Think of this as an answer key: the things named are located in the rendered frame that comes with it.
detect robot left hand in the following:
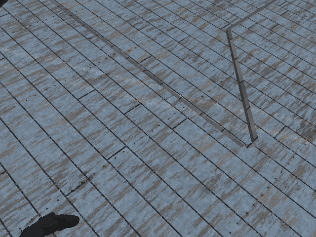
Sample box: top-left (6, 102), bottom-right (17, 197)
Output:
top-left (19, 212), bottom-right (80, 237)

